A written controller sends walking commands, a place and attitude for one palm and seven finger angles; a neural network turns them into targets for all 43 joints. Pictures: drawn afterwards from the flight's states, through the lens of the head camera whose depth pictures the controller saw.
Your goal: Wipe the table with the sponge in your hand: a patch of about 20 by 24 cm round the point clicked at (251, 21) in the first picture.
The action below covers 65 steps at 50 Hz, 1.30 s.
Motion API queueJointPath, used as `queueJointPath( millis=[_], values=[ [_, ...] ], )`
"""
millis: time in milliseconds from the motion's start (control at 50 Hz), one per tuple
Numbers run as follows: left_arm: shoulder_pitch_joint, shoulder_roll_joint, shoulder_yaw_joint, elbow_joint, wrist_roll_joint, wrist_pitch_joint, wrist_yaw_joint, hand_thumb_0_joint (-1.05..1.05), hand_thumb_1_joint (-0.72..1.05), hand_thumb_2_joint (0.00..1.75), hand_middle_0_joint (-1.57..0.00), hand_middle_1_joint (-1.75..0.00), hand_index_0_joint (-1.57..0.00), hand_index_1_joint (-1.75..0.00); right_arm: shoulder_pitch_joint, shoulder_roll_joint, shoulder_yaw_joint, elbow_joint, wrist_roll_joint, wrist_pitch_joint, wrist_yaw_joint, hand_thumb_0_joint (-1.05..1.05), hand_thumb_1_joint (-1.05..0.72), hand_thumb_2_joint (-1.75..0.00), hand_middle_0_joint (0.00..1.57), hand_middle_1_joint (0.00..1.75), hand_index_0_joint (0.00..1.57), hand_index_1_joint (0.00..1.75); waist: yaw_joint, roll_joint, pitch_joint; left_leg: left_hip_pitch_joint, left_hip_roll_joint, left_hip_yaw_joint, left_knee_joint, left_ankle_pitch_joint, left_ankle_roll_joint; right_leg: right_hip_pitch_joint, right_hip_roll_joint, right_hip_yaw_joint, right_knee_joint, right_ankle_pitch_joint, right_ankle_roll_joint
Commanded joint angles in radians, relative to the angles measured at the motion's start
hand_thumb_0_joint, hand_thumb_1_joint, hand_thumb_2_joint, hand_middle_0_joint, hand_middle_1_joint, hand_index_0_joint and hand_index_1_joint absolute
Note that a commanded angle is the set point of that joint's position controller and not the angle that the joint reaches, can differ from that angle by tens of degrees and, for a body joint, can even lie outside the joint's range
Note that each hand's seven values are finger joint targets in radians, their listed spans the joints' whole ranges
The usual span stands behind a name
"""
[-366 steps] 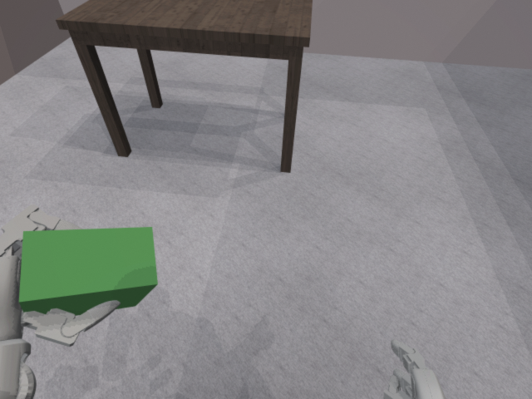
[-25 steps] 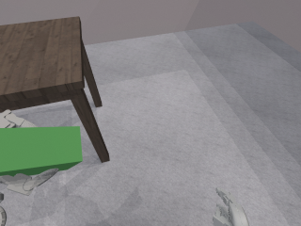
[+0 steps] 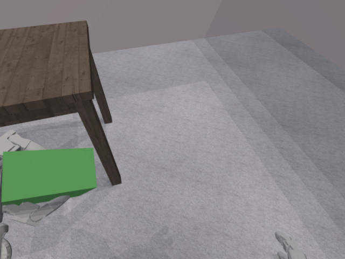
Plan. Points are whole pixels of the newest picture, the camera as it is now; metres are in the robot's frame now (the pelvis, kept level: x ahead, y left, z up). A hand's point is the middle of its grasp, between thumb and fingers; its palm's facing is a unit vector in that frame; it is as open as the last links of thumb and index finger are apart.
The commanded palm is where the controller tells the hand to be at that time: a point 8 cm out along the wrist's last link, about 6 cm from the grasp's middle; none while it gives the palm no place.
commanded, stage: take the last steps up to it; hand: left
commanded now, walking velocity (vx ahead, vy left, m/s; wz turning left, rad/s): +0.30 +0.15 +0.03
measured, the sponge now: (61, 177) +0.22 +0.21 +0.15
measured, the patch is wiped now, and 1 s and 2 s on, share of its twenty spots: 0.00 0.00 0.00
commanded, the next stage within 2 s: come to a stop and stand still in 1.04 s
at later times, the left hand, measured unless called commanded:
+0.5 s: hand (29, 141) +0.28 +0.28 +0.17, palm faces +0.39 -0.78 -0.49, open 10.2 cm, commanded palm +0.23 +0.33 +0.18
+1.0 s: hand (45, 103) +0.40 +0.31 +0.16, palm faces +0.36 -0.78 -0.51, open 10.2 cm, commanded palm +0.34 +0.36 +0.18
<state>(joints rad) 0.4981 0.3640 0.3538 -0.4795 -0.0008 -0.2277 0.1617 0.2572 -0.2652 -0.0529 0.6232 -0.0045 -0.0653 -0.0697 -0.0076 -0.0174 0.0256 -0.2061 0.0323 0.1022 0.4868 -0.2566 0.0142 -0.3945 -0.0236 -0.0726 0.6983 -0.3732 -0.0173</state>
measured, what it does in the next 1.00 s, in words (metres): walks ahead: left foot, then right foot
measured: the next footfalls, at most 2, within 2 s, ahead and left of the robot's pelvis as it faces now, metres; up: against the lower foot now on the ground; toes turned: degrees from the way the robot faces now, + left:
left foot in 0.50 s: +0.15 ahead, +0.19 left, +0.00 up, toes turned +11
right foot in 0.80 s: +0.21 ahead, -0.03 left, +0.00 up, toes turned -11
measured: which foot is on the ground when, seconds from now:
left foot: down 0.00-0.14, up 0.16-0.48, down 0.50-0.80, up 0.82-1.00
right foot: down 0.00-0.52, up 0.54-0.78, down 0.80-1.00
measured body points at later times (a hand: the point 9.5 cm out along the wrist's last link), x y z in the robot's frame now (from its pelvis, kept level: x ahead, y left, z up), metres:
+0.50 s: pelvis +0.08 +0.05 +0.00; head +0.13 +0.04 +0.45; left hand +0.26 +0.32 +0.20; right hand +0.24 -0.20 -0.10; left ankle +0.11 +0.18 -0.73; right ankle +0.04 -0.09 -0.73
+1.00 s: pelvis +0.18 +0.07 +0.01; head +0.24 +0.05 +0.45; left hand +0.37 +0.35 +0.19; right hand +0.33 -0.16 -0.11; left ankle +0.18 +0.22 -0.66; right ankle +0.17 -0.02 -0.73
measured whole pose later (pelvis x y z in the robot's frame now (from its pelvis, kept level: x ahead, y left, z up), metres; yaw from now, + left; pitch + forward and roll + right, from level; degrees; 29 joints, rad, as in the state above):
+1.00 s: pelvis +0.18 +0.07 +0.01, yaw +0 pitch +1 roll +2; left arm 0.50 0.35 0.37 -0.47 -0.01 -0.24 0.14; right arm 0.16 -0.22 -0.01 0.65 0.00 -0.03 -0.03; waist -0.01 0.01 0.10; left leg -0.54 0.07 0.07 1.08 -0.35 -0.04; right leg -0.25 -0.10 -0.18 0.53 -0.30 -0.03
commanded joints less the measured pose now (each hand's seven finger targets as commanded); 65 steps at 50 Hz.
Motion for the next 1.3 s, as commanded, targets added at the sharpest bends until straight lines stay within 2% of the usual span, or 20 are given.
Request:
queueJointPath(
  millis=[0,80,100,120,140,200,280,440,480,500,540,740,800,860,940,1100,1120,1140,1180,1280],
  values=[
    [-0.091,0.155,0.095,-0.156,0.007,-0.065,0.003,0.00,0.10,1.30,-1.20,-1.60,-1.20,-1.60,-0.130,-0.066,-0.010,-0.126,0.009,-0.073,0.000,0.00,-0.90,-0.90,0.20,0.30,0.20,0.30,0.011,0.274,0.047,-0.146,0.268,-0.267,-0.266,-0.345,0.189,-0.047,-0.045,-0.020,0.190,-0.102,0.040],
    [-0.175,0.140,0.064,-0.185,0.004,-0.062,0.002,0.00,0.10,1.30,-1.20,-1.60,-1.20,-1.60,-0.127,-0.067,-0.003,-0.113,0.006,-0.082,0.001,0.00,-0.90,-0.90,0.20,0.30,0.20,0.30,0.018,0.167,0.002,-0.223,0.161,-0.116,-0.013,-0.186,0.092,0.256,-0.031,-0.063,-0.206,0.002,0.029],
    [-0.177,0.164,0.083,-0.156,0.009,-0.062,0.004,0.00,0.10,1.30,-1.20,-1.60,-1.20,-1.60,-0.121,-0.051,-0.002,-0.111,0.007,-0.077,0.005,0.00,-0.90,-0.90,0.20,0.30,0.20,0.30,0.020,0.000,-0.016,-0.331,0.094,-0.050,0.205,-0.173,0.057,0.346,-0.148,0.137,-0.328,-0.055,-0.033],
    [-0.175,0.216,0.126,-0.131,0.001,-0.059,0.008,0.00,0.10,1.30,-1.20,-1.60,-1.20,-1.60,-0.139,-0.033,-0.004,-0.124,0.012,-0.070,0.010,0.00,-0.90,-0.90,0.20,0.30,0.20,0.30,0.026,-0.292,-0.038,-0.501,-0.016,0.020,0.506,-0.251,0.005,0.424,-0.387,0.557,-0.444,-0.003,-0.147],
    [-0.213,0.205,0.125,-0.140,-0.018,-0.064,0.002,0.00,0.10,1.30,-1.20,-1.60,-1.20,-1.60,-0.141,-0.069,-0.022,-0.122,0.012,-0.068,0.020,0.00,-0.90,-0.90,0.20,0.30,0.20,0.30,0.027,-0.266,-0.049,-0.494,0.011,-0.110,0.666,-0.222,-0.017,0.361,-0.445,0.656,-0.511,-0.089,-0.160],
    [-0.121,0.189,0.127,-0.151,-0.025,-0.083,-0.016,0.00,0.10,1.30,-1.20,-1.60,-1.20,-1.60,-0.157,-0.035,0.006,-0.108,0.009,-0.036,0.029,0.00,-0.90,-0.90,0.20,0.30,0.20,0.30,0.016,-0.046,0.000,-0.502,0.076,-0.140,0.751,-0.088,-0.039,0.261,-0.392,0.400,-0.467,0.092,-0.170],
    [-0.045,0.186,0.144,-0.184,-0.019,-0.100,-0.005,0.00,0.10,1.30,-1.20,-1.60,-1.20,-1.60,-0.154,-0.021,0.014,-0.128,0.003,-0.017,0.031,0.00,-0.90,-0.90,0.20,0.30,0.20,0.30,0.012,-0.103,-0.086,-0.361,0.089,-0.056,0.427,-0.037,-0.035,0.271,-0.317,0.136,-0.396,0.355,-0.125],
    [-0.088,0.175,0.137,-0.259,-0.015,-0.072,0.029,0.00,0.10,1.30,-1.20,-1.60,-1.20,-1.60,-0.125,-0.025,-0.010,-0.170,0.001,-0.045,0.004,0.00,-0.90,-0.90,0.20,0.30,0.20,0.30,0.018,-0.080,-0.131,0.035,0.002,0.117,-0.049,0.047,-0.008,0.217,-0.222,0.079,-0.224,0.231,-0.055],
    [-0.105,0.150,0.116,-0.285,-0.022,-0.076,0.026,0.00,0.10,1.30,-1.20,-1.60,-1.20,-1.60,-0.105,-0.076,-0.031,-0.178,0.013,-0.048,0.001,0.00,-0.90,-0.90,0.20,0.30,0.20,0.30,-0.010,0.236,-0.183,0.285,0.232,-0.188,-0.104,0.237,0.101,-0.034,-0.076,-0.054,0.174,0.042,0.030],
    [-0.132,0.161,0.118,-0.302,-0.017,-0.088,0.024,0.00,0.10,1.30,-1.20,-1.60,-1.20,-1.60,-0.106,-0.068,-0.033,-0.190,0.020,-0.054,0.009,0.00,-0.90,-0.90,0.20,0.30,0.20,0.30,-0.003,0.290,-0.174,0.303,0.350,-0.367,-0.144,0.406,0.187,-0.163,-0.023,-0.048,0.372,-0.263,0.041],
    [-0.093,0.208,0.152,-0.271,-0.015,-0.088,0.016,0.00,0.10,1.30,-1.20,-1.60,-1.20,-1.60,-0.119,-0.051,-0.029,-0.155,0.015,-0.064,0.011,0.00,-0.90,-0.90,0.20,0.30,0.20,0.30,-0.003,0.307,-0.154,0.228,0.372,-0.380,-0.159,0.249,0.258,-0.254,-0.087,0.028,0.510,-0.222,0.040],
    [-0.012,0.177,0.152,-0.209,-0.033,-0.052,0.009,0.00,0.10,1.30,-1.20,-1.60,-1.20,-1.60,-0.120,-0.042,-0.002,-0.132,0.020,-0.076,0.001,0.00,-0.90,-0.90,0.20,0.30,0.20,0.30,0.017,0.154,-0.145,-0.030,0.209,-0.036,0.035,0.214,0.085,0.232,-0.025,-0.122,-0.201,0.110,0.035],
    [-0.052,0.227,0.201,-0.116,-0.042,-0.043,0.006,0.00,0.10,1.30,-1.20,-1.60,-1.20,-1.60,-0.140,-0.029,0.000,-0.152,0.019,-0.054,0.013,0.00,-0.90,-0.90,0.20,0.30,0.20,0.30,0.024,-0.299,-0.143,-0.476,0.000,-0.033,0.657,-0.275,-0.022,0.458,-0.455,0.567,-0.392,0.404,-0.158],
    [-0.054,0.218,0.190,-0.160,-0.040,-0.068,-0.007,0.00,0.10,1.30,-1.20,-1.60,-1.20,-1.60,-0.170,-0.023,0.016,-0.123,0.016,-0.022,0.025,0.00,-0.90,-0.90,0.20,0.30,0.20,0.30,0.021,-0.087,-0.099,-0.511,0.060,-0.129,0.788,-0.159,-0.048,0.393,-0.409,0.343,-0.344,0.527,-0.147],
    [-0.022,0.184,0.145,-0.212,-0.018,-0.092,0.007,0.00,0.10,1.30,-1.20,-1.60,-1.20,-1.60,-0.161,-0.023,0.015,-0.129,0.003,-0.014,0.030,0.00,-0.90,-0.90,0.20,0.30,0.20,0.30,0.004,-0.124,-0.116,-0.402,0.065,-0.043,0.534,-0.064,-0.050,0.337,-0.323,0.074,-0.310,0.720,-0.099],
    [-0.021,0.199,0.176,-0.323,-0.016,-0.083,0.037,0.00,0.10,1.30,-1.20,-1.60,-1.20,-1.60,-0.125,-0.021,-0.021,-0.180,0.002,-0.022,0.011,0.00,-0.90,-0.90,0.20,0.30,0.20,0.30,0.001,-0.089,-0.188,0.008,-0.016,0.105,-0.040,0.119,-0.033,0.275,-0.255,0.009,-0.127,0.584,-0.036],
    [-0.039,0.196,0.173,-0.330,-0.019,-0.090,0.037,0.00,0.10,1.30,-1.20,-1.60,-1.20,-1.60,-0.111,-0.035,-0.030,-0.183,0.007,-0.024,0.002,0.00,-0.90,-0.90,0.20,0.30,0.20,0.30,-0.009,0.030,-0.212,0.115,0.031,0.068,-0.072,0.177,-0.014,0.213,-0.207,-0.018,0.008,0.489,-0.009],
    [-0.051,0.189,0.169,-0.341,-0.026,-0.094,0.036,0.00,0.10,1.30,-1.20,-1.60,-1.20,-1.60,-0.105,-0.064,-0.039,-0.193,0.014,-0.024,0.004,0.00,-0.90,-0.90,0.20,0.30,0.20,0.30,-0.004,0.254,-0.234,0.243,0.228,-0.180,-0.070,0.497,0.072,0.022,-0.086,-0.075,0.202,0.065,0.045],
    [-0.027,0.222,0.180,-0.240,-0.027,-0.096,0.023,0.00,0.10,1.30,-1.20,-1.60,-1.20,-1.60,-0.101,-0.052,-0.020,-0.183,0.004,-0.032,0.008,0.00,-0.90,-0.90,0.20,0.30,0.20,0.30,0.004,0.268,-0.205,0.181,0.405,-0.405,-0.134,0.649,0.187,-0.106,-0.035,0.038,0.460,-0.279,0.044],
    [-0.017,0.169,0.120,-0.416,-0.038,-0.060,0.001,0.00,0.10,1.30,-1.20,-1.60,-1.20,-1.60,-0.114,-0.041,0.002,-0.186,-0.001,-0.054,0.044,0.00,-0.90,-0.90,0.20,0.30,0.20,0.30,0.000,0.271,-0.183,0.132,0.281,-0.127,-0.107,0.675,0.089,-0.040,-0.021,-0.001,0.257,-0.054,0.054]
  ],
)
